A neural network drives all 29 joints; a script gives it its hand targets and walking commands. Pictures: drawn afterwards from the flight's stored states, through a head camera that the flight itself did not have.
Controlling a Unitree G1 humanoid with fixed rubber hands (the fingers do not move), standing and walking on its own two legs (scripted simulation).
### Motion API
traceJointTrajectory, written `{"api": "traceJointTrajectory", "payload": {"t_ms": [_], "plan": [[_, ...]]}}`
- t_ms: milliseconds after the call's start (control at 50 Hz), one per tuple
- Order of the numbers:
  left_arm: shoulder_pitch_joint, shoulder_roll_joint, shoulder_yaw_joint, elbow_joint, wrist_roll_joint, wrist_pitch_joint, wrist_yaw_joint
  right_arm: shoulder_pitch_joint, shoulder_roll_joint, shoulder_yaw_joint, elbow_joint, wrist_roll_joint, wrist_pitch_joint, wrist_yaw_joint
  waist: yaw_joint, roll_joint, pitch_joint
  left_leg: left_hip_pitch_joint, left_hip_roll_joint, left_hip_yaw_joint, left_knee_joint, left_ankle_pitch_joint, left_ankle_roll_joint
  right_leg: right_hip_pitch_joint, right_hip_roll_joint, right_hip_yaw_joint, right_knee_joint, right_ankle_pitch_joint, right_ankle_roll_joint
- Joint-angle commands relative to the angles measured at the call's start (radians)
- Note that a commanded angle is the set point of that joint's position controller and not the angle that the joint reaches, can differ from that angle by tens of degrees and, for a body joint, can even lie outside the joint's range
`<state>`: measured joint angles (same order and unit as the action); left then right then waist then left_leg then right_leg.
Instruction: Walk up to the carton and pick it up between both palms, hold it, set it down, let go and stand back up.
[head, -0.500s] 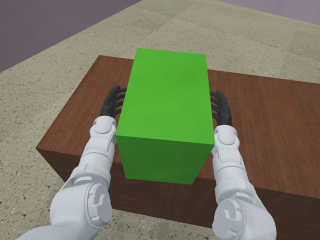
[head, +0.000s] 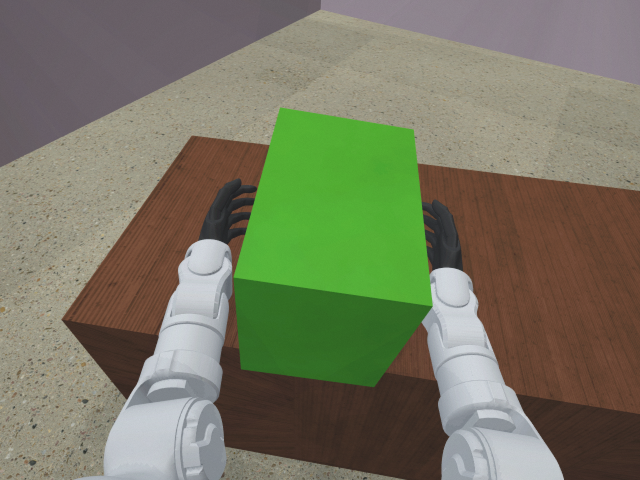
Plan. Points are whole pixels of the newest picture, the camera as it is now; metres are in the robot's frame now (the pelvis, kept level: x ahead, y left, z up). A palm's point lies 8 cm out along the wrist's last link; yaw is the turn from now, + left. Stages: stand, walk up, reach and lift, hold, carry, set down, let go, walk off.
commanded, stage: reach and lift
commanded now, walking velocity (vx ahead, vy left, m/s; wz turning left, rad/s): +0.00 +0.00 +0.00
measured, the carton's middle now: (327, 248) +0.43 -0.02 +0.04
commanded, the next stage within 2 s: hold in 1.68 s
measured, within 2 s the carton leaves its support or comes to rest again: neither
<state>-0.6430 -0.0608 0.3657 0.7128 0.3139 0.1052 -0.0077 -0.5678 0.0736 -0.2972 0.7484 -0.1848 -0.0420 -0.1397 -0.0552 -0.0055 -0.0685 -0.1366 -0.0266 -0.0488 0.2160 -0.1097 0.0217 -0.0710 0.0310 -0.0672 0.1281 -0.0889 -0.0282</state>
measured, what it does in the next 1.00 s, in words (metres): stands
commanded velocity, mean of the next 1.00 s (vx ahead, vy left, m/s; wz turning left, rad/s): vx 0.00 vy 0.00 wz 0.00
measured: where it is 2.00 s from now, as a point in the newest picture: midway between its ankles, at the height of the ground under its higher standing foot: outside the picture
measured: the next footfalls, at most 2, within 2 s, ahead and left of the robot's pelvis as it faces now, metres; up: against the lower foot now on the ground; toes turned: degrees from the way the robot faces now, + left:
none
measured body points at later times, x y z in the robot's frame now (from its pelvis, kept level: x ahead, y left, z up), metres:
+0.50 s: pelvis -0.03 +0.00 +0.00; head -0.04 +0.03 +0.45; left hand +0.37 +0.14 +0.13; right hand +0.35 -0.16 +0.12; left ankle +0.00 +0.11 -0.75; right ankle -0.02 -0.09 -0.75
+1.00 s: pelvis -0.03 +0.00 +0.00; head -0.04 +0.04 +0.45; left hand +0.35 +0.14 +0.16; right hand +0.34 -0.15 +0.14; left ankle +0.00 +0.11 -0.75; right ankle -0.02 -0.09 -0.75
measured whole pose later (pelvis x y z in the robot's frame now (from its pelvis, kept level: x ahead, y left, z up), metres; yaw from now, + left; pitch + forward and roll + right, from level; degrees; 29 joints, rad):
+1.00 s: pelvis -0.03 +0.00 +0.00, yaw +0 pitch -6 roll -1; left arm -0.52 -0.03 0.18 0.06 0.28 0.64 0.01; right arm -0.51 0.00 -0.07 0.37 0.11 0.27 -0.19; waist -0.09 -0.06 0.06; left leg -0.05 -0.02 -0.04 0.28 -0.12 0.02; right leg 0.03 0.03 -0.08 0.16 -0.09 -0.03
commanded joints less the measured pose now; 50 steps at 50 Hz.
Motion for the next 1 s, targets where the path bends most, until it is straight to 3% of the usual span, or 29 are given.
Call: {"api": "traceJointTrajectory", "payload": {"t_ms": [0, 80, 160, 240, 300, 380, 500, 580, 680, 740, 800, 880, 920, 980], "plan": [[-0.446, -0.476, -0.392, -0.286, -0.068, 0.045, -0.126, -0.545, 0.445, 0.461, -0.247, 0.116, -0.009, 0.077, 0.017, -0.037, -0.360, 0.064, 0.009, -0.010, 0.016, 0.327, -0.014, 0.353, -0.003, 0.020, 0.105, 0.584, 0.066], [-0.502, -0.516, -0.524, -0.433, -0.124, 0.068, -0.108, -0.568, 0.420, 0.505, -0.333, 0.168, -0.005, 0.067, -0.015, 0.028, -0.409, 0.145, 0.006, -0.007, 0.043, 0.346, -0.050, 0.290, 0.003, 0.007, 0.084, 0.489, 0.048], [-0.542, -0.507, -0.587, -0.483, -0.151, 0.106, -0.089, -0.571, 0.382, 0.482, -0.326, 0.180, 0.021, 0.073, -0.040, 0.071, -0.343, 0.162, 0.011, 0.000, 0.034, 0.184, -0.068, 0.169, -0.002, -0.017, 0.061, 0.279, 0.036], [-0.497, -0.450, -0.519, -0.419, -0.125, 0.185, -0.094, -0.580, 0.335, 0.397, -0.268, 0.173, 0.068, 0.084, -0.028, 0.051, -0.202, 0.091, 0.019, 0.017, -0.005, -0.048, -0.055, 0.073, -0.012, -0.040, 0.034, 0.009, 0.042], [-0.460, -0.416, -0.441, -0.377, -0.094, 0.244, -0.105, -0.607, 0.309, 0.351, -0.261, 0.167, 0.100, 0.094, -0.007, 0.020, -0.168, 0.059, 0.020, 0.029, -0.016, -0.114, -0.044, 0.059, -0.010, -0.049, 0.024, -0.099, 0.047], [-0.475, -0.411, -0.420, -0.404, -0.097, 0.280, -0.109, -0.663, 0.303, 0.348, -0.322, 0.162, 0.111, 0.097, -0.004, -0.013, -0.232, 0.071, 0.022, 0.030, -0.004, -0.074, -0.027, 0.099, -0.006, -0.045, 0.032, -0.053, 0.046], [-0.490, -0.471, -0.535, -0.567, -0.139, 0.282, -0.097, -0.665, 0.334, 0.460, -0.476, 0.199, 0.108, 0.071, -0.030, 0.006, -0.425, 0.162, 0.011, 0.013, 0.055, 0.191, -0.024, 0.255, 0.004, -0.015, 0.079, 0.298, 0.038], [-0.416, -0.451, -0.571, -0.646, -0.135, 0.330, -0.102, -0.571, 0.333, 0.539, -0.511, 0.257, 0.153, 0.041, -0.025, 0.013, -0.353, 0.158, 0.002, 0.002, 0.063, 0.288, -0.023, 0.314, -0.005, 0.000, 0.092, 0.408, 0.047], [-0.300, -0.389, -0.536, -0.714, -0.107, 0.452, -0.127, -0.470, 0.300, 0.568, -0.536, 0.336, 0.242, 0.002, -0.015, -0.015, -0.164, 0.132, 0.009, 0.006, 0.022, 0.223, -0.022, 0.303, -0.023, 0.008, 0.068, 0.360, 0.060], [-0.326, -0.377, -0.518, -0.733, -0.109, 0.493, -0.143, -0.501, 0.276, 0.544, -0.553, 0.357, 0.269, -0.006, -0.025, -0.011, -0.124, 0.119, 0.010, 0.018, 0.006, 0.145, -0.026, 0.274, -0.023, -0.001, 0.055, 0.276, 0.060], [-0.377, -0.386, -0.548, -0.768, -0.127, 0.504, -0.143, -0.555, 0.262, 0.518, -0.596, 0.354, 0.268, -0.005, -0.045, 0.011, -0.132, 0.123, 0.009, 0.027, 0.004, 0.084, -0.037, 0.242, -0.011, -0.016, 0.048, 0.193, 0.053], [-0.459, -0.419, -0.626, -0.823, -0.172, 0.472, -0.122, -0.637, 0.262, 0.517, -0.673, 0.333, 0.239, 0.006, -0.069, 0.051, -0.258, 0.198, 0.010, 0.028, 0.039, 0.113, -0.062, 0.181, 0.013, -0.039, 0.053, 0.178, 0.041], [-0.473, -0.431, -0.638, -0.817, -0.181, 0.457, -0.110, -0.649, 0.263, 0.518, -0.678, 0.317, 0.235, 0.013, -0.066, 0.058, -0.308, 0.228, 0.012, 0.027, 0.050, 0.128, -0.067, 0.159, 0.018, -0.043, 0.054, 0.176, 0.038], [-0.481, -0.415, -0.600, -0.776, -0.173, 0.480, -0.094, -0.649, 0.262, 0.481, -0.624, 0.315, 0.268, 0.017, -0.055, 0.035, -0.272, 0.232, 0.030, 0.023, 0.051, 0.050, -0.049, 0.145, -0.002, -0.036, 0.050, 0.078, 0.032]]}}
